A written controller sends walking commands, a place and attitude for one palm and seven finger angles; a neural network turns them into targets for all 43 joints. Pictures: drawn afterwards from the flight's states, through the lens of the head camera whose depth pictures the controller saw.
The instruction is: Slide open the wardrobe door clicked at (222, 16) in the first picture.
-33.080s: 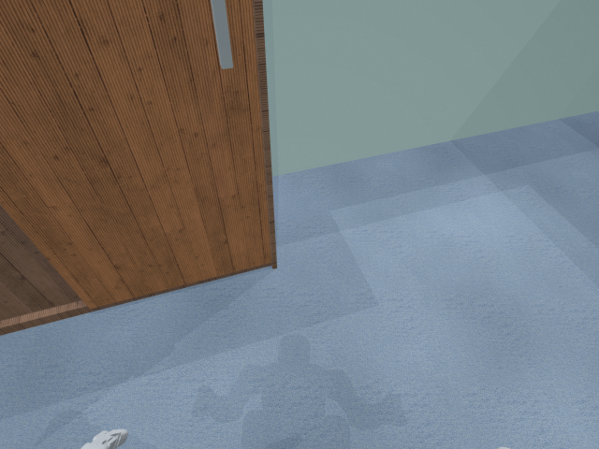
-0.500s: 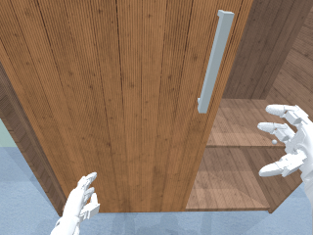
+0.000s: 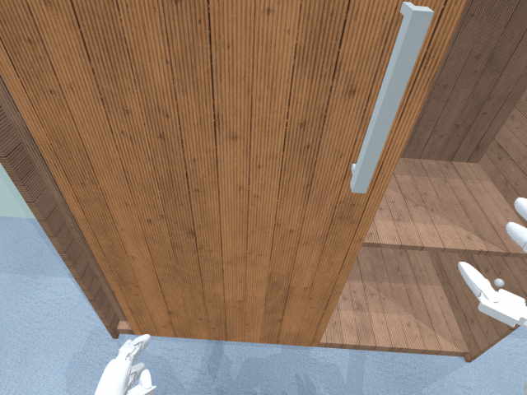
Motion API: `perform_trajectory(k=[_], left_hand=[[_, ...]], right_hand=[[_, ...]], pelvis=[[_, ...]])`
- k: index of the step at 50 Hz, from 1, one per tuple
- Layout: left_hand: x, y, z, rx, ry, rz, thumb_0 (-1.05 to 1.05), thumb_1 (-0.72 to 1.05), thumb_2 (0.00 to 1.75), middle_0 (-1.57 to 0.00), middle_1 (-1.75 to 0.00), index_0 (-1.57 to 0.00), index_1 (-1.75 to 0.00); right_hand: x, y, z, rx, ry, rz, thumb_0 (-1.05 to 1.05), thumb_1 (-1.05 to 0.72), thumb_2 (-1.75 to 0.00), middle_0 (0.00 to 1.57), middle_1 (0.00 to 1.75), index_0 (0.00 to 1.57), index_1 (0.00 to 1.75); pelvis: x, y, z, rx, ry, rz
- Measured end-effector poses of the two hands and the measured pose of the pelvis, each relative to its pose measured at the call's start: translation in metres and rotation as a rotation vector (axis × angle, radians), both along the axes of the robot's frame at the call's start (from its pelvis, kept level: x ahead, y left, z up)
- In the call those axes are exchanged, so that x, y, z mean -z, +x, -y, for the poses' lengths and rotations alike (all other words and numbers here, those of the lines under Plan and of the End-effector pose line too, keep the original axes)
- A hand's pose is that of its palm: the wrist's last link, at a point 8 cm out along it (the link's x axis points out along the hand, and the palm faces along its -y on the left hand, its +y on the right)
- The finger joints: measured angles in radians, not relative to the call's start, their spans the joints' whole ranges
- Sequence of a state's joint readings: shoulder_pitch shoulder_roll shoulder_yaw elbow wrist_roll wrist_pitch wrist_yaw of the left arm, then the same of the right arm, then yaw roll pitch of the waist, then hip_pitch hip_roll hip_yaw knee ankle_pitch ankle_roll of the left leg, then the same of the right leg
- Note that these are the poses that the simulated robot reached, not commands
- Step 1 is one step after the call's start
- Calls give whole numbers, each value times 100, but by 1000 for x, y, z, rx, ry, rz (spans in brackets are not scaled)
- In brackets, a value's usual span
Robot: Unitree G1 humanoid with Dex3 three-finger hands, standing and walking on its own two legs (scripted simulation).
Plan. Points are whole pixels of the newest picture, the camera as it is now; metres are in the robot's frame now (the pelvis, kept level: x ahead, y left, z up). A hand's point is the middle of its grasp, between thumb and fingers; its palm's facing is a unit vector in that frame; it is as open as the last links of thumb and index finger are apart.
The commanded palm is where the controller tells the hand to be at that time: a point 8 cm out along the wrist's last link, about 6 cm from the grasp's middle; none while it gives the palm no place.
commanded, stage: draw the hand back to the body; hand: right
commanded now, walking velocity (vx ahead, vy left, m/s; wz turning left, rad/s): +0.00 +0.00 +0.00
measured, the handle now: (379, 110) +0.46 -0.16 +0.25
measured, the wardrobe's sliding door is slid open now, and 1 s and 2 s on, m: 0.58 0.58 0.58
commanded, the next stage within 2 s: step back with the hand held close in 0.54 s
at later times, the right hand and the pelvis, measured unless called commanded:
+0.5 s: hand (500, 295) +0.20 -0.26 +0.16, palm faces +0.48 +0.80 -0.34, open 7.5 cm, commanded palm +0.15 -0.29 +0.17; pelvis +0.02 +0.00 +0.00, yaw -1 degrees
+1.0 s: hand (503, 312) +0.18 -0.26 +0.15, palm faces +0.36 +0.80 -0.49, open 7.4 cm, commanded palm +0.12 -0.31 +0.17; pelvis -0.02 -0.01 +0.00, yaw +1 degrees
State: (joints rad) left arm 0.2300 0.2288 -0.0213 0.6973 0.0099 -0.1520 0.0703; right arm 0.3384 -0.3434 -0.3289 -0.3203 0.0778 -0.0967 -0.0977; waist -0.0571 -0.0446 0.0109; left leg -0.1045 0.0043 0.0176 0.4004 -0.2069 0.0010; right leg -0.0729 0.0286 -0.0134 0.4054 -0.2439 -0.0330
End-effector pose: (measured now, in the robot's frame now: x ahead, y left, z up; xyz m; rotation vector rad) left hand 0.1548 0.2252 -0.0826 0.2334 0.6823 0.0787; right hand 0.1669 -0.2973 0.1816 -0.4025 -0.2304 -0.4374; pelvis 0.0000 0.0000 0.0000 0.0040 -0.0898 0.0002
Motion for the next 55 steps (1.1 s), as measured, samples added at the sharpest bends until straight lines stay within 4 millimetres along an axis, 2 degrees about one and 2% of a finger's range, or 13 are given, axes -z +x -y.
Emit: perform_trajectory(k=[12,21,27,35,40,44,49,55], left_hand=[[-16,46,8,47,9,72,1,90,89,-20,-30,-20,-30],[-16,55,19,85,-11,76,1,90,89,-20,-30,-20,-30],[-13,48,17,73,-16,55,1,90,89,-20,-30,-20,-30],[-8,34,3,39,-1,18,1,90,89,-20,-30,-20,-30],[-9,26,-7,1,18,-7,1,90,89,-20,-30,-20,-30],[-11,17,-13,-46,30,-7,1,90,89,-20,-30,-20,-30],[-12,-1,-14,-103,34,-8,1,90,89,-20,-30,-20,-30],[-13,-26,-6,-104,44,-9,1,90,89,-20,-30,-20,-30]], right_hand=[[11,-16,5,49,-4,-76,0,-71,-81,21,40,21,41],[7,-14,3,75,9,-51,1,-86,-88,20,32,21,32],[10,-10,-1,58,16,-66,1,-88,-90,20,30,21,31],[9,-10,-2,51,-2,-71,1,-89,-90,21,30,21,30],[0,-6,7,62,-76,-41,1,-89,-90,21,30,21,30],[5,-6,2,10,-94,-79,1,-89,-90,20,30,20,30],[10,-18,-1,-53,-125,-124,1,-89,-90,21,30,21,30],[5,-46,17,-23,-171,-81,1,-88,-90,21,30,21,30]], pelvis=[[0,15,1,11,4,-13],[0,16,-3,21,2,-13],[0,16,-6,17,2,-10],[0,14,-9,14,6,-12],[0,6,-7,11,13,-60],[1,-3,0,-1,8,-87],[3,-16,7,-10,1,-101],[6,-37,12,-7,-1,-91]])
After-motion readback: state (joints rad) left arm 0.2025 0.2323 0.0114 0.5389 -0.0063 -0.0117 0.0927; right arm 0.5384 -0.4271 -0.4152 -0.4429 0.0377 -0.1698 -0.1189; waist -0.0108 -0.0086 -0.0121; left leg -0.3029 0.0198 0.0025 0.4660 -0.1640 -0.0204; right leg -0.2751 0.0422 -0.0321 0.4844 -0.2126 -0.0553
